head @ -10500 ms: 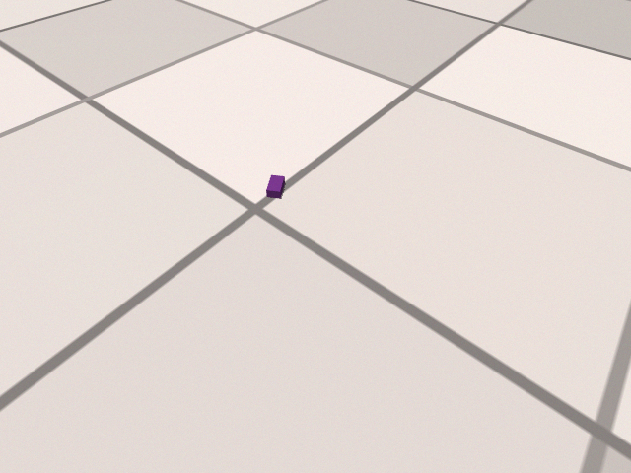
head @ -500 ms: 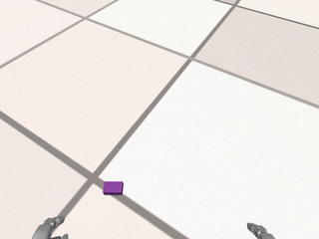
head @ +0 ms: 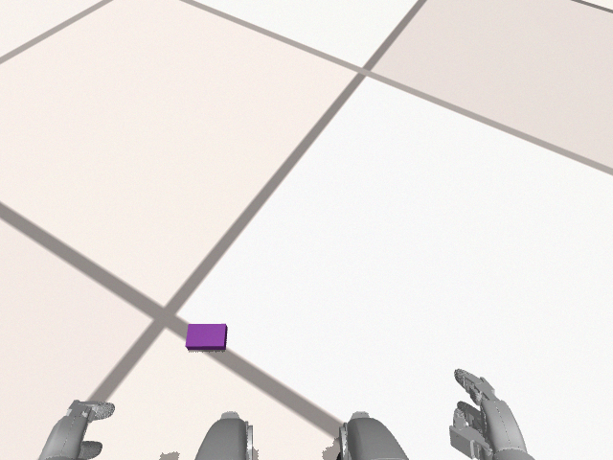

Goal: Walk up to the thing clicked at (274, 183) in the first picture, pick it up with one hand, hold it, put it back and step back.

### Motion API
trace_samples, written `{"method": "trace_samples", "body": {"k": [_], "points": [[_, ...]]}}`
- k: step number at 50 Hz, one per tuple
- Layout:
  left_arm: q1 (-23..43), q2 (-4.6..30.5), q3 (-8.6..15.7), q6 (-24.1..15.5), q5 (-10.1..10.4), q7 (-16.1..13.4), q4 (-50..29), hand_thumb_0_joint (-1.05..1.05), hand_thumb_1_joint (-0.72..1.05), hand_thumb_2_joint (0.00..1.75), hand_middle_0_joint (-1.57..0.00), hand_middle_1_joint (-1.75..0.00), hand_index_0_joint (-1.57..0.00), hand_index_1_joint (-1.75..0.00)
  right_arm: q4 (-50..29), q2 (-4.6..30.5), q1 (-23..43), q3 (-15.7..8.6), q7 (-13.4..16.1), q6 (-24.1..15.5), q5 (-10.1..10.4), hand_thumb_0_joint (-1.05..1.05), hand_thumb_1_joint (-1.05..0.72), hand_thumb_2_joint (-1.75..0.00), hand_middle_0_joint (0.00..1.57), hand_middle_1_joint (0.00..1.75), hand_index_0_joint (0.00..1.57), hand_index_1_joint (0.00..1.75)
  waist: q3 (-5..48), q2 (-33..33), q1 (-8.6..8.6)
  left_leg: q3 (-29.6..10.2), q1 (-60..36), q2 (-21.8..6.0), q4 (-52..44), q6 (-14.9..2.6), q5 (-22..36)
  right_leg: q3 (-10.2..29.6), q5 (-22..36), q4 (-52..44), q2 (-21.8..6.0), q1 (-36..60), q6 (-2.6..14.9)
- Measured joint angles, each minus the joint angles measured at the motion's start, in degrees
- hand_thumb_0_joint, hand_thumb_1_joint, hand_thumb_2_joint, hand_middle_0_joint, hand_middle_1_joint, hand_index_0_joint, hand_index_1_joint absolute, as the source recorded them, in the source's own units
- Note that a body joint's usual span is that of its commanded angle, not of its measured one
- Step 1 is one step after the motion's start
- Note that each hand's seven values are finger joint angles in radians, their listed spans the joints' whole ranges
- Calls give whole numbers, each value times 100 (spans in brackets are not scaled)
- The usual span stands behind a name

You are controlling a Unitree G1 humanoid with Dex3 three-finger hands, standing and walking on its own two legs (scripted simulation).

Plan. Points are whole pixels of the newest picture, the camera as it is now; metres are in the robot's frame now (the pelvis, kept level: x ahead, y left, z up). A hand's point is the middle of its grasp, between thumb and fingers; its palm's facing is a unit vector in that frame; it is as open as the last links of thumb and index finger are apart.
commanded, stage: rise first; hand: left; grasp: from above
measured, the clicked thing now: (207, 336) +0.45 +0.25 -0.68
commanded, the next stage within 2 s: none
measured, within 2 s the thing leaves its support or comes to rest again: neither
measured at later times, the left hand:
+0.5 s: hand out of the picture +0.14 +0.27 -0.20, palm faces -0.26 -0.81 -0.53, open 14.1 cm
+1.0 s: hand (147, 385) +0.28 +0.31 -0.41, palm faces -0.48 -0.30 -0.82, open 13.6 cm
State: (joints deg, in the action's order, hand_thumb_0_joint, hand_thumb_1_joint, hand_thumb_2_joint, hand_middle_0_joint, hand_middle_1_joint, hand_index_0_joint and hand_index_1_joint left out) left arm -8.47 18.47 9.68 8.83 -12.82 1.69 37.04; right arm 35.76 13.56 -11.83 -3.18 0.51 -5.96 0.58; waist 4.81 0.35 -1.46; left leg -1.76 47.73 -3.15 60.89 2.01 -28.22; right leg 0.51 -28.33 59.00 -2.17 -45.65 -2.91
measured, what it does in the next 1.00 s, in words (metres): lowers itself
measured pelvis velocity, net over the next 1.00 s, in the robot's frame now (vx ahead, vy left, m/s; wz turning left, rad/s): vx -0.08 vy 0.00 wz -0.05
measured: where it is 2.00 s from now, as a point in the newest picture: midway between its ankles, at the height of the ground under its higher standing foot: outside the picture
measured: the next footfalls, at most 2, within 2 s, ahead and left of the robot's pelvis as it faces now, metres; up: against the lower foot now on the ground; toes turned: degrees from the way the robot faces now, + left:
none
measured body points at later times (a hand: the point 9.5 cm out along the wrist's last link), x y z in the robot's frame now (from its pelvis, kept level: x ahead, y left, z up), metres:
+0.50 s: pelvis -0.01 -0.01 -0.07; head +0.11 +0.01 +0.36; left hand +0.15 +0.31 -0.17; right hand +0.18 -0.25 -0.16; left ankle +0.01 +0.14 -0.67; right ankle +0.00 -0.15 -0.67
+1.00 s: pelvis -0.08 +0.00 -0.28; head +0.13 +0.01 +0.12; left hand +0.30 +0.32 -0.36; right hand +0.07 -0.28 -0.42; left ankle +0.01 +0.14 -0.67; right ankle +0.00 -0.15 -0.67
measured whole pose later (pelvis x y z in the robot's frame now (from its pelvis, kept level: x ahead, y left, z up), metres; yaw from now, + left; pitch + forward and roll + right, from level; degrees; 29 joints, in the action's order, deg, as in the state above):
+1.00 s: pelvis -0.08 +0.00 -0.28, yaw -3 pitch +33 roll -4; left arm 26.8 35.5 10.7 -13.6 -50.5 -4.3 51.2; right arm 40.3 16.1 -3.6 -3.5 -3.8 -5.9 -2.2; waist 5.9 -0.6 -1.9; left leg -7.6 115.8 -1.4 120.9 3.5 -38.4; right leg 1.2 -39.4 119.1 -0.1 -112.8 -3.9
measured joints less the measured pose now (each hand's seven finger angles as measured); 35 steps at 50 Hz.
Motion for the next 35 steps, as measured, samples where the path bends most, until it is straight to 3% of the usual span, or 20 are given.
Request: {"method": "trace_samples", "body": {"k": [11,22,27,35], "points": [[-471,77,-62,363,-165,56,-916,0,-58,101,-10,-103,-7,-106,-368,-62,159,118,16,-179,-54,1,-90,-90,21,30,20,30,192,-79,-24,-119,774,-16,696,27,-265,-68,-273,660,28,-724,21],[-645,180,-63,183,-432,37,-1417,0,-55,96,-16,-98,-13,-100,-464,-21,251,102,-43,-329,-56,1,-93,-91,21,30,20,30,336,-86,-3,-194,1808,-4,1605,57,-554,-67,-597,1610,36,-1761,35],[-96,433,-17,-271,-888,-2,-813,0,-53,93,-20,-94,-17,-97,-391,70,394,69,-91,-432,-83,1,-94,-91,21,30,20,30,450,-62,3,-232,2601,26,2268,66,-715,-44,-789,2310,27,-2560,35],[955,920,29,-1420,-1940,-76,-205,0,-46,88,-24,-89,-21,-91,-138,272,734,-72,-183,-492,-119,1,-94,-91,21,30,20,30,549,-22,-8,-292,4356,70,3767,102,-1044,53,-1142,3841,50,-4327,-6]]}}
